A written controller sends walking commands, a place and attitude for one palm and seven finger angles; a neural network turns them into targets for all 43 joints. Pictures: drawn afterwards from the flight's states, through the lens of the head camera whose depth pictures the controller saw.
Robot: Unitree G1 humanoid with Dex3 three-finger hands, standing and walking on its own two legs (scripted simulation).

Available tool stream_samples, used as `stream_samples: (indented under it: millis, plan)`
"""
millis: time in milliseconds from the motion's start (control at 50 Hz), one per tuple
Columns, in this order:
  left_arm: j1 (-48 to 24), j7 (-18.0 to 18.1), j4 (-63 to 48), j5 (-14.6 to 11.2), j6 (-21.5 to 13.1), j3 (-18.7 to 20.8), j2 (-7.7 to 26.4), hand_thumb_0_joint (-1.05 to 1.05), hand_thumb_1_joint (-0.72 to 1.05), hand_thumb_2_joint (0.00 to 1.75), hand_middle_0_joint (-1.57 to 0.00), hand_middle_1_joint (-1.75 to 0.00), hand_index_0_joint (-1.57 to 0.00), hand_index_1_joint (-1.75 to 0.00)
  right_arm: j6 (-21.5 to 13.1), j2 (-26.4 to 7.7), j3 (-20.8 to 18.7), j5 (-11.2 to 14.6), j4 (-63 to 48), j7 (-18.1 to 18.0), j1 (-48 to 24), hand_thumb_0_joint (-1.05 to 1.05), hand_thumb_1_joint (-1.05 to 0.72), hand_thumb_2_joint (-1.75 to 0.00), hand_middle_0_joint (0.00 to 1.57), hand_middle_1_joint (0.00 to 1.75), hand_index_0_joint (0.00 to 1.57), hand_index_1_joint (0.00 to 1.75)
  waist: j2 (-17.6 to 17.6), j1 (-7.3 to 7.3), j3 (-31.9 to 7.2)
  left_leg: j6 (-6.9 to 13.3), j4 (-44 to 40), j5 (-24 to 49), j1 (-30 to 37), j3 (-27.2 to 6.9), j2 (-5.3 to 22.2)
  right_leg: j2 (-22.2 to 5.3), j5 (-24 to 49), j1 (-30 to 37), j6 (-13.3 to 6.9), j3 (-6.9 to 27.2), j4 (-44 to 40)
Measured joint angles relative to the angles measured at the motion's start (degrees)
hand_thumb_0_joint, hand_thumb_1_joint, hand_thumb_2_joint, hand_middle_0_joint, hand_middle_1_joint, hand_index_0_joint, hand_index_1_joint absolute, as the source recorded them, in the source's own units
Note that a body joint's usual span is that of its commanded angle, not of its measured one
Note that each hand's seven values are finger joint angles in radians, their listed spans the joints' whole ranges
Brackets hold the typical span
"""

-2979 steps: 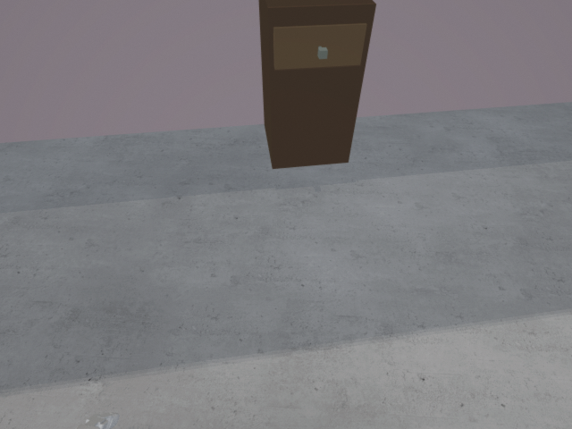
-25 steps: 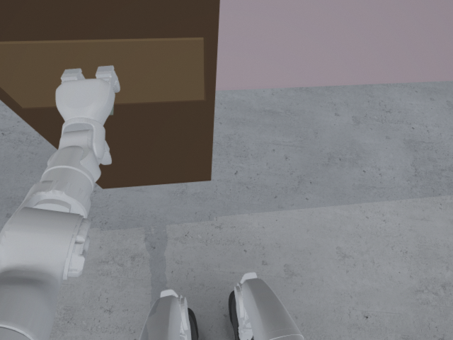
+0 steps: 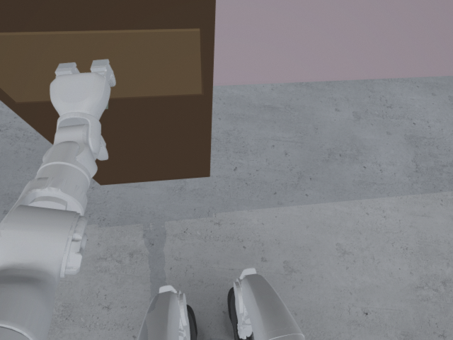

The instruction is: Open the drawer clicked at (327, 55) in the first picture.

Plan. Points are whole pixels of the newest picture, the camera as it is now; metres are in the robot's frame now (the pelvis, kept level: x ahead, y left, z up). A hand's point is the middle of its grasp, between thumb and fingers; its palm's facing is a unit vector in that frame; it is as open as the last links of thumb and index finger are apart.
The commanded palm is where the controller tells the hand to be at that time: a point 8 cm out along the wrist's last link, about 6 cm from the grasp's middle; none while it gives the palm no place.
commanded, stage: close the thumb around the handle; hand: left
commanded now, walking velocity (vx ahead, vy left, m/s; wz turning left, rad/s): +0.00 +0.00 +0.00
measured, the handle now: (96, 87) +0.58 +0.17 -0.01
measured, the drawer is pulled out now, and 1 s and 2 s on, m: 0.00 0.00 0.12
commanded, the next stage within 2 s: pull the drawer open in 0.78 s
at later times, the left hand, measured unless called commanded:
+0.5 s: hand (94, 111) +0.54 +0.18 -0.03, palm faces -0.07 -0.03 -1.00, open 9.2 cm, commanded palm +0.52 +0.18 +0.02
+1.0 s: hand (94, 113) +0.54 +0.18 -0.03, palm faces -0.06 -0.04 -1.00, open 6.8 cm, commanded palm +0.51 +0.18 +0.02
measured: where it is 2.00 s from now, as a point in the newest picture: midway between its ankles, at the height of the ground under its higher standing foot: outside the picture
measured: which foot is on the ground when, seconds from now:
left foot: down 0.00-1.00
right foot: down 0.00-1.00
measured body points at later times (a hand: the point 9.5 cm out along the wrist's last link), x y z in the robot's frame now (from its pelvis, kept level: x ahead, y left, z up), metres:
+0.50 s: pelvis +0.00 +0.00 +0.00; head +0.18 +0.00 +0.41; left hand +0.54 +0.18 +0.03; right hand -0.01 -0.26 -0.13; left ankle +0.00 +0.09 -0.62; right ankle +0.04 -0.09 -0.62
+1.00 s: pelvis +0.01 +0.01 +0.00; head +0.18 +0.00 +0.42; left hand +0.53 +0.18 +0.03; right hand +0.00 -0.26 -0.13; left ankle +0.00 +0.09 -0.62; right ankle +0.04 -0.09 -0.62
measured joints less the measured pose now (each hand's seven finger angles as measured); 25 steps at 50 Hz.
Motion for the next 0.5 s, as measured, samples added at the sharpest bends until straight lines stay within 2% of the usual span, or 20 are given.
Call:
stream_samples:
  millis: [140, 220, 340, 500]
  plan:
    - [-0.39, -0.17, 0.19, -0.09, -0.88, 0.17, 0.55, 0.00, -0.48, 0.30, -0.32, -1.20, -0.32, -1.20, -0.27, -0.03, 0.22, -0.01, 0.26, -0.32, 0.43, 0.00, -0.91, -0.90, 0.21, 0.30, 0.20, 0.30, -0.25, -0.10, -0.01, -0.04, 0.35, -0.15, -0.38, -0.02, 0.04, 0.04, -0.16, -0.43, -0.08, -0.01, 0.41]
    - [-0.01, -0.18, -0.49, 0.09, -1.24, 0.53, 0.76, 0.00, -0.42, 0.33, -0.33, -1.21, -0.33, -1.20, -0.31, -0.05, 0.08, -0.12, 0.37, -0.24, 0.65, 0.00, -0.91, -0.90, 0.21, 0.30, 0.20, 0.30, -0.16, -0.12, -0.13, -0.07, 0.64, -0.25, -0.71, -0.09, 0.09, 0.09, -0.22, -0.71, -0.10, -0.08, 0.60]
    - [0.40, 0.10, -0.85, -0.12, -1.41, 1.07, 0.88, 0.00, -0.19, 0.43, -0.34, -1.23, -0.33, -1.22, -0.03, -0.08, 0.23, -0.08, 0.40, -0.12, 0.51, 0.00, -0.91, -0.90, 0.20, 0.30, 0.20, 0.30, -0.18, -0.16, 0.14, 0.04, 0.63, -0.34, -0.43, 0.16, 0.24, 0.26, -0.14, -0.54, 0.01, 0.18, 0.54]
    - [0.92, 0.25, -1.20, -0.20, -1.28, 1.31, 0.56, 0.00, 0.21, 0.60, -0.37, -1.27, -0.34, -1.25, 0.15, -0.07, 0.23, -0.01, 0.35, 0.03, 0.41, 0.00, -0.91, -0.90, 0.21, 0.30, 0.20, 0.30, -0.05, 0.01, 0.14, 0.25, 0.23, -0.29, -0.03, 0.55, 0.22, 0.29, 0.01, -0.28, 0.27, 0.60, 0.21]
